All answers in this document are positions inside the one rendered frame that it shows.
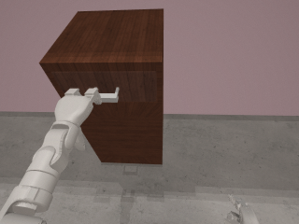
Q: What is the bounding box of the drawer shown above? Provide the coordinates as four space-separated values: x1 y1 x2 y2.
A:
51 71 157 102

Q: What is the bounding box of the robot right hand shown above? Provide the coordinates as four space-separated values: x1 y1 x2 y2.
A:
224 194 260 224

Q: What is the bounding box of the handle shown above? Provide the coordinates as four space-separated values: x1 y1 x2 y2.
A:
94 87 120 103

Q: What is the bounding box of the robot left forearm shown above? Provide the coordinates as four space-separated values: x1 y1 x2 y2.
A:
0 120 79 221

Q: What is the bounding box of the robot left upper arm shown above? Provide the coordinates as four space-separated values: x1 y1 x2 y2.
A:
0 212 47 224

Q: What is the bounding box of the cabinet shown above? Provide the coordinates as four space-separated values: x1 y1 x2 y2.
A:
39 8 164 165

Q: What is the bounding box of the robot left hand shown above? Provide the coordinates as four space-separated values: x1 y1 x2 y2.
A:
54 88 102 151

